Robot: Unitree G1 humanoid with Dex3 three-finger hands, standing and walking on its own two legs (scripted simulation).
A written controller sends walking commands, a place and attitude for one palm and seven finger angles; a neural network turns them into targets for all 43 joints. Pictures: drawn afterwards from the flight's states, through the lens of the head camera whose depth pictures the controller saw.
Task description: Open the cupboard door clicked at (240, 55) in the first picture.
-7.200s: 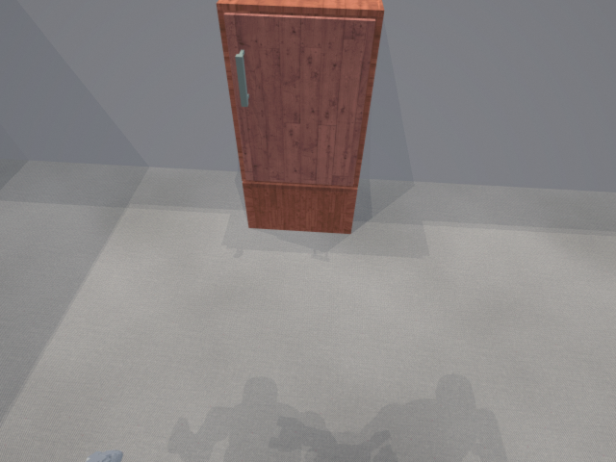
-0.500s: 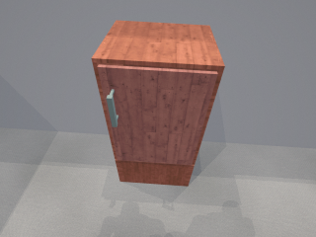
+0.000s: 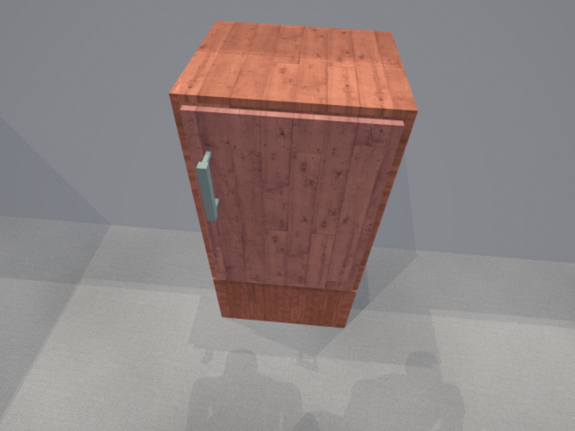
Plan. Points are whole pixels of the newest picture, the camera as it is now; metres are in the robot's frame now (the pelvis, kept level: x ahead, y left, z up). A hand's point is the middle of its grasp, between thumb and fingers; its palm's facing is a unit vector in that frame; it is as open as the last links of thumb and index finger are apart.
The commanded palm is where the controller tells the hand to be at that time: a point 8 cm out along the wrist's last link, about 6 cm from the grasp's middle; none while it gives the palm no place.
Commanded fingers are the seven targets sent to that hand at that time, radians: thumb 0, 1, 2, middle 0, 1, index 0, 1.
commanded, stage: look again from close up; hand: left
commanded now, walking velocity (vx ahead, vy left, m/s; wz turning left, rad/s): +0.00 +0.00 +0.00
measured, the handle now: (210, 187) +0.60 +0.21 -0.05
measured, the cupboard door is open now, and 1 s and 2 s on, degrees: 0 0 0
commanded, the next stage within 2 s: come to a stop and stand still in 0.44 s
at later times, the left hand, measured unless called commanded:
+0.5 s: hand out of the picture +0.01 +0.15 -0.18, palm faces +0.04 -0.99 -0.16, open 7.3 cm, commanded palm none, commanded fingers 0.00 0.90 0.90 -0.20 -0.30 -0.20 -0.30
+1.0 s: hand out of the picture +0.01 +0.16 -0.17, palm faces +0.03 -0.98 -0.19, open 7.4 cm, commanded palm none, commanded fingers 0.00 0.90 0.90 -0.20 -0.30 -0.20 -0.30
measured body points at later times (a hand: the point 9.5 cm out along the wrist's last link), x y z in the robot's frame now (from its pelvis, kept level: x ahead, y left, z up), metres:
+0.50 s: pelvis +0.01 -0.01 +0.00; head +0.01 +0.00 +0.45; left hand +0.01 +0.20 -0.16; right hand +0.00 -0.21 -0.16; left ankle +0.01 +0.09 -0.74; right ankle +0.06 -0.11 -0.74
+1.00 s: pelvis +0.01 +0.00 +0.00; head -0.01 -0.01 +0.45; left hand +0.01 +0.21 -0.16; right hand +0.00 -0.22 -0.16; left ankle +0.01 +0.09 -0.74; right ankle +0.05 -0.11 -0.74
